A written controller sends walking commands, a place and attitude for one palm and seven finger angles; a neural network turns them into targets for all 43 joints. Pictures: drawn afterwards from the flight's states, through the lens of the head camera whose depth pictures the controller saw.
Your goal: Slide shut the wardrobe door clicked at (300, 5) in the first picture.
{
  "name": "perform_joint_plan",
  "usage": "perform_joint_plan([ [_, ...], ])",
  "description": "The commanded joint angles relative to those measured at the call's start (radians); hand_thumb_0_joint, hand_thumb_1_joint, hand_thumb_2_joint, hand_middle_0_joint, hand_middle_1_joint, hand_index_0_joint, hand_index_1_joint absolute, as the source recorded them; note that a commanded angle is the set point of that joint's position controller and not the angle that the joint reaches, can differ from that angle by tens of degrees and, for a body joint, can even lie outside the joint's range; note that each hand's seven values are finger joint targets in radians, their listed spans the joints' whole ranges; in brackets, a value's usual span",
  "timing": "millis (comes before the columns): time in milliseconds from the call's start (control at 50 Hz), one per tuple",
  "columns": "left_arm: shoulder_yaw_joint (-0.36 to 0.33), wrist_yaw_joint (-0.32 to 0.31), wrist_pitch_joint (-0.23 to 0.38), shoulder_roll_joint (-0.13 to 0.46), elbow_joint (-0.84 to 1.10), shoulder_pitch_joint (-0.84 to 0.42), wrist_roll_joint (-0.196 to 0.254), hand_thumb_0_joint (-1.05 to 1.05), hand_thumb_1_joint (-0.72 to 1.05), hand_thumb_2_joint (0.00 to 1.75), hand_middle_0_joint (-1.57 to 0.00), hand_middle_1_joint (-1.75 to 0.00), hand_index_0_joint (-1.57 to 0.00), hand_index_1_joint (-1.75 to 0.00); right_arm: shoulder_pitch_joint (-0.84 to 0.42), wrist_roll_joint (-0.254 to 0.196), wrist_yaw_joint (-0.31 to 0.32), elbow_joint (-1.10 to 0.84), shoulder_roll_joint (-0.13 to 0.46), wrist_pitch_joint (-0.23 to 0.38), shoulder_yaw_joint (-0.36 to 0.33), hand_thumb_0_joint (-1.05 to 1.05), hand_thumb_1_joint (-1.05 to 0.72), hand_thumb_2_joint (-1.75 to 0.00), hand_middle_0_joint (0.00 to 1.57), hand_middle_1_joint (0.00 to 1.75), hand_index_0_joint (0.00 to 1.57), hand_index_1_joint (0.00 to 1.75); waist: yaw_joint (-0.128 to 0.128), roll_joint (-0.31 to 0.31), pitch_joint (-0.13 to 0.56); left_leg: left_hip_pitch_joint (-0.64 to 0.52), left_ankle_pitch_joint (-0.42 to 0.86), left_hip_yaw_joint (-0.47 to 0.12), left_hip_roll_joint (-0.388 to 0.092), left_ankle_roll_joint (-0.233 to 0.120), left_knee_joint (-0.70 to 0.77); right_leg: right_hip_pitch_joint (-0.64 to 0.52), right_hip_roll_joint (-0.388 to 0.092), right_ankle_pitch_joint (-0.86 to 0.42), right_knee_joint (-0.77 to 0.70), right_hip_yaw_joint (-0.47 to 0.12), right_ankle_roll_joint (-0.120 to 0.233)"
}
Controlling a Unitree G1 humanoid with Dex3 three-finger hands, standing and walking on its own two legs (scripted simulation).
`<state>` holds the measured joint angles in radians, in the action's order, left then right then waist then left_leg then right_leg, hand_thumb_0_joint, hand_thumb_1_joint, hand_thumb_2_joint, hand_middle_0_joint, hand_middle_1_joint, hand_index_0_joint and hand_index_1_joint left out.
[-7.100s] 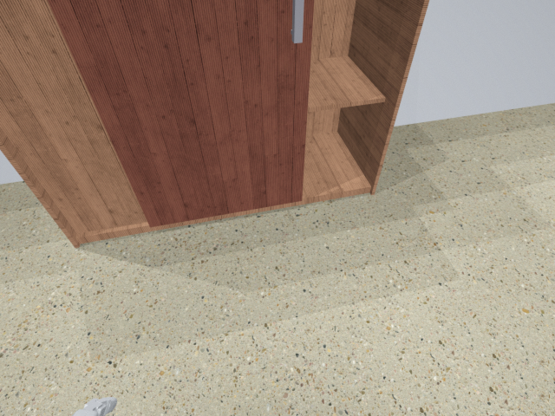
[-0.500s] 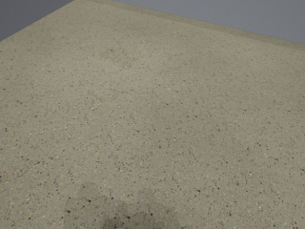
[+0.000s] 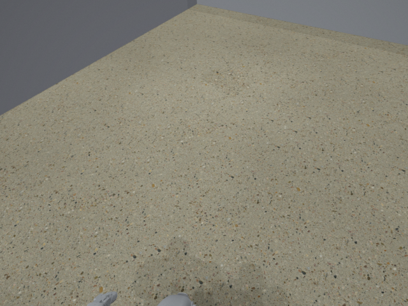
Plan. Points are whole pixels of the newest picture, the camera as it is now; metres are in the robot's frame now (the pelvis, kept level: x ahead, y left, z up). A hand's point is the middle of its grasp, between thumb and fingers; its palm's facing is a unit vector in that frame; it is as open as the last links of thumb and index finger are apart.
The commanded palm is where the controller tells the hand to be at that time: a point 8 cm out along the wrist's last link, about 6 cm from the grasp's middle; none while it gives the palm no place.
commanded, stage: turn to face it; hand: left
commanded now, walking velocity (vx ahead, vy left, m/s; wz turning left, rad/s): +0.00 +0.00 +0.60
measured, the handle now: out of the picture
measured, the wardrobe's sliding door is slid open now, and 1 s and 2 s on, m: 0.38 0.38 0.38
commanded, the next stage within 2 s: none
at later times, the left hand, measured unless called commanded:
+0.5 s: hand out of the picture -0.05 +0.26 -0.18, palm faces +0.36 -0.89 -0.27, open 7.4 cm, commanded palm none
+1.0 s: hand out of the picture +0.01 +0.20 -0.13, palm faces +0.57 -0.77 -0.30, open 7.4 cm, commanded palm none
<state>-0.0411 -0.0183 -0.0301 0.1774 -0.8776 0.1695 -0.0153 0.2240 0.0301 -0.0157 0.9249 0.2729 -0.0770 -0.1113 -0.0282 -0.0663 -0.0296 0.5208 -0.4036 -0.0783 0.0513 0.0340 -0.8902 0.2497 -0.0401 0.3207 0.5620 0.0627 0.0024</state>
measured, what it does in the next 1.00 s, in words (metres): steps on the spot, turning left: left foot, then right foot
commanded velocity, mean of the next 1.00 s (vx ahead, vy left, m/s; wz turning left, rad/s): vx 0.00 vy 0.00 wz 0.60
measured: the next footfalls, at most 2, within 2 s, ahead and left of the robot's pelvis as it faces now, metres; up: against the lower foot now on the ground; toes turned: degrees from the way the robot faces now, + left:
left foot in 0.38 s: -0.01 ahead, +0.14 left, +0.00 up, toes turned +22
right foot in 0.82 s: +0.12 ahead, -0.08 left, +0.00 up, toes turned +27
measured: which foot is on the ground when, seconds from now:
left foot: up 0.00-0.36, down 0.38-0.82, up 0.84-1.00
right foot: down 0.00-0.38, up 0.40-0.80, down 0.82-1.00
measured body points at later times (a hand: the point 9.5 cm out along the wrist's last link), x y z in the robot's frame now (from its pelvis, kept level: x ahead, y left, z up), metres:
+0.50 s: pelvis +0.00 +0.03 +0.00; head +0.04 +0.07 +0.44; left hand -0.06 +0.30 -0.16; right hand +0.19 -0.18 -0.13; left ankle -0.05 +0.13 -0.73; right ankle -0.01 -0.12 -0.67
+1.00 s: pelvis +0.03 -0.02 +0.01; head +0.08 -0.04 +0.45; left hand -0.02 +0.24 -0.10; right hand +0.23 -0.21 -0.16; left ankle -0.08 +0.09 -0.63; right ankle +0.09 -0.09 -0.73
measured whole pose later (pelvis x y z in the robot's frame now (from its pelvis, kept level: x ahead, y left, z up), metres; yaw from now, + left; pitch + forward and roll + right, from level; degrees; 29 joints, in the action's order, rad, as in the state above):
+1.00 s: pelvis +0.03 -0.02 +0.01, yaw +37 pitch -1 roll +3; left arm -0.02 -0.02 -0.02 0.17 -0.85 0.18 -0.02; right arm 0.23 0.03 -0.03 0.94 0.28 -0.08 -0.10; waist -0.04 -0.06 -0.06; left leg 0.49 -0.39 -0.01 -0.01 0.07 -1.19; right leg 0.22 -0.10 0.29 0.53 0.16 0.02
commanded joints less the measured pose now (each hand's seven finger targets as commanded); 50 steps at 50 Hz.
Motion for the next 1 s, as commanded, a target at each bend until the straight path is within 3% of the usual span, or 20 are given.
perform_joint_plan([
  [0,-0.039,-0.018,0.035,0.180,0.094,-0.075,-0.002,0.00,0.90,0.90,-0.20,-0.30,-0.20,-0.30,0.000,0.001,-0.013,-0.072,0.070,0.014,-0.017,0.00,-0.90,-0.90,0.20,0.30,0.20,0.30,-0.025,0.260,-0.072,0.100,0.051,0.041,-0.080,0.027,-0.344,0.055,-0.263,-0.076,-0.317,-0.153,0.060],
  [60,-0.035,-0.017,0.042,0.178,0.070,0.025,-0.003,0.00,0.90,0.90,-0.20,-0.30,-0.20,-0.30,-0.016,-0.007,-0.016,-0.069,0.057,0.015,-0.007,0.00,-0.90,-0.90,0.20,0.30,0.20,0.30,0.011,0.239,-0.017,0.116,0.076,0.079,-0.080,0.050,-0.320,-0.095,-0.249,-0.261,-0.255,-0.060,0.070],
  [180,-0.047,-0.018,0.036,0.220,0.031,0.120,-0.015,0.00,0.90,0.90,-0.20,-0.30,-0.20,-0.30,-0.145,-0.013,-0.017,-0.104,0.050,0.015,0.010,0.00,-0.90,-0.90,0.20,0.30,0.20,0.30,0.072,0.260,-0.013,0.054,-0.021,0.131,-0.107,0.058,-0.093,-0.168,-0.324,-0.366,-0.229,-0.040,0.113],
  [280,-0.061,-0.014,0.027,0.254,0.020,0.118,-0.019,0.00,0.90,0.90,-0.20,-0.30,-0.20,-0.30,-0.138,-0.021,-0.015,-0.108,0.034,0.035,0.026,0.00,-0.90,-0.90,0.20,0.30,0.20,0.30,0.077,0.307,0.052,-0.103,-0.036,0.191,-0.090,0.028,0.167,-0.187,-0.346,-0.518,-0.127,0.016,0.107],
  [320,-0.065,-0.010,0.021,0.257,0.018,0.102,-0.009,0.00,0.90,0.90,-0.20,-0.30,-0.20,-0.30,-0.065,-0.019,-0.012,-0.092,0.054,0.045,0.023,0.00,-0.90,-0.90,0.20,0.30,0.20,0.30,0.040,0.268,0.099,-0.235,0.120,0.212,-0.074,0.014,0.362,-0.165,-0.319,-0.505,-0.013,0.091,0.051],
  [340,-0.064,-0.008,0.017,0.243,0.022,0.100,0.000,0.00,0.90,0.90,-0.20,-0.30,-0.20,-0.30,0.004,-0.017,-0.012,-0.074,0.100,0.054,0.010,0.00,-0.90,-0.90,0.20,0.30,0.20,0.30,-0.001,0.164,0.148,-0.402,0.289,0.156,-0.102,-0.004,0.488,-0.073,-0.290,-0.426,0.138,0.121,0.004],
  [360,-0.057,0.000,0.015,0.182,0.055,0.098,0.008,0.00,0.90,0.90,-0.20,-0.30,-0.20,-0.30,0.069,-0.011,-0.004,-0.068,0.217,0.066,-0.019,0.00,-0.90,-0.90,0.20,0.30,0.20,0.30,-0.040,-0.145,0.195,-0.608,0.645,-0.169,-0.345,-0.113,0.514,0.212,-0.155,0.009,0.367,0.153,-0.081],
  [380,-0.032,-0.001,0.009,0.150,0.095,0.027,0.001,0.00,0.90,0.90,-0.20,-0.30,-0.20,-0.30,0.134,-0.024,0.003,-0.047,0.278,0.060,-0.030,0.00,-0.90,-0.90,0.20,0.30,0.20,0.30,-0.066,-0.225,0.196,-0.647,0.999,-0.285,-0.479,-0.216,0.482,0.363,-0.095,0.359,0.517,0.063,-0.108],
  [400,-0.039,-0.005,0.002,0.170,0.101,0.002,-0.002,0.00,0.90,0.90,-0.20,-0.30,-0.20,-0.30,0.137,-0.019,0.007,-0.037,0.259,0.055,-0.025,0.00,-0.90,-0.90,0.20,0.30,0.20,0.30,-0.064,-0.131,0.180,-0.589,0.919,-0.216,-0.486,-0.259,0.464,0.358,-0.111,0.333,0.593,0.003,-0.093],
  [460,-0.048,0.000,0.002,0.165,0.060,-0.020,0.000,0.00,0.90,0.90,-0.20,-0.30,-0.20,-0.30,0.009,-0.013,0.029,-0.065,0.172,0.065,0.000,0.00,-0.90,-0.90,0.20,0.30,0.20,0.30,-0.019,-0.138,0.089,-0.473,0.893,-0.131,-0.329,-0.194,0.470,0.366,-0.098,0.160,0.641,-0.051,-0.105],
  [500,-0.049,0.007,0.002,0.162,0.047,0.016,0.001,0.00,0.90,0.90,-0.20,-0.30,-0.20,-0.30,-0.041,-0.013,0.028,-0.081,0.159,0.070,0.008,0.00,-0.90,-0.90,0.20,0.30,0.20,0.30,0.011,-0.097,0.087,-0.440,0.820,-0.088,-0.286,-0.176,0.481,0.326,-0.081,0.107,0.607,-0.046,-0.112],
  [640,-0.041,0.002,-0.003,0.150,0.088,-0.056,0.006,0.00,0.90,0.90,-0.20,-0.30,-0.20,-0.30,-0.014,-0.007,0.022,-0.079,0.166,0.061,-0.002,0.00,-0.90,-0.90,0.20,0.30,0.20,0.30,-0.008,-0.097,0.045,-0.369,0.617,-0.195,-0.272,-0.201,0.513,0.250,-0.036,0.110,0.381,-0.050,-0.113],
  [740,-0.041,-0.001,0.020,0.149,0.086,0.032,0.014,0.00,0.90,0.90,-0.20,-0.30,-0.20,-0.30,-0.067,-0.008,0.020,-0.099,0.171,0.052,-0.012,0.00,-0.90,-0.90,0.20,0.30,0.20,0.30,0.041,-0.101,0.083,-0.268,0.614,-0.244,-0.222,-0.161,0.407,-0.004,0.023,-0.020,0.023,-0.020,-0.096],
  [760,-0.046,-0.003,0.032,0.170,0.074,0.084,0.012,0.00,0.90,0.90,-0.20,-0.30,-0.20,-0.30,-0.071,-0.015,0.018,-0.103,0.153,0.053,-0.012,0.00,-0.90,-0.90,0.20,0.30,0.20,0.30,0.067,-0.045,0.110,-0.213,0.507,-0.218,-0.178,-0.118,0.337,-0.126,-0.007,-0.143,-0.139,-0.033,-0.094],
  [780,-0.063,-0.012,0.048,0.260,0.070,0.118,-0.003,0.00,0.90,0.90,-0.20,-0.30,-0.20,-0.30,-0.036,-0.026,0.011,-0.111,0.084,0.055,-0.002,0.00,-0.90,-0.90,0.20,0.30,0.20,0.30,0.076,0.184,0.151,-0.038,0.220,-0.115,-0.073,-0.040,0.163,-0.315,-0.207,-0.217,-0.251,-0.218,-0.039],
  [800,-0.076,-0.018,0.047,0.340,0.077,0.133,-0.010,0.00,0.90,0.90,-0.20,-0.30,-0.20,-0.30,-0.035,-0.023,0.011,-0.140,0.046,0.055,0.005,0.00,-0.90,-0.90,0.20,0.30,0.20,0.30,0.084,0.401,0.147,0.098,-0.228,0.028,0.032,0.020,-0.078,-0.312,-0.467,-0.415,-0.261,-0.468,0.088],
  [820,-0.068,-0.020,0.040,0.317,0.082,0.124,-0.004,0.00,0.90,0.90,-0.20,-0.30,-0.20,-0.30,-0.046,-0.016,0.013,-0.137,0.093,0.047,-0.006,0.00,-0.90,-0.90,0.20,0.30,0.20,0.30,0.079,0.291,0.129,0.065,-0.228,-0.021,-0.030,0.006,-0.244,-0.197,-0.474,-0.392,-0.246,-0.402,0.147],
  [880,-0.042,-0.020,0.035,0.209,0.116,-0.047,-0.001,0.00,0.90,0.90,-0.20,-0.30,-0.20,-0.30,-0.016,-0.010,-0.008,-0.073,0.084,0.023,-0.011,0.00,-0.90,-0.90,0.20,0.30,0.20,0.30,0.002,0.243,-0.004,0.052,-0.026,0.012,-0.086,0.018,-0.381,-0.029,-0.318,-0.174,-0.276,-0.195,0.093],
  [920,-0.032,-0.016,0.041,0.187,0.112,-0.038,-0.004,0.00,0.90,0.90,-0.20,-0.30,-0.20,-0.30,-0.002,-0.008,-0.017,-0.060,0.065,0.016,-0.002,0.00,-0.90,-0.90,0.20,0.30,0.20,0.30,-0.001,0.249,-0.018,0.042,0.043,0.049,-0.085,0.033,-0.367,-0.028,-0.269,-0.222,-0.267,-0.079,0.072],
  [980,-0.035,-0.018,0.041,0.193,0.085,0.034,-0.006,0.00,0.90,0.90,-0.20,-0.30,-0.20,-0.30,-0.040,-0.011,-0.020,-0.064,0.059,0.012,0.004,0.00,-0.90,-0.90,0.20,0.30,0.20,0.30,0.031,0.250,-0.004,0.050,0.045,0.078,-0.091,0.048,-0.277,-0.110,-0.278,-0.279,-0.262,-0.036,0.082],
])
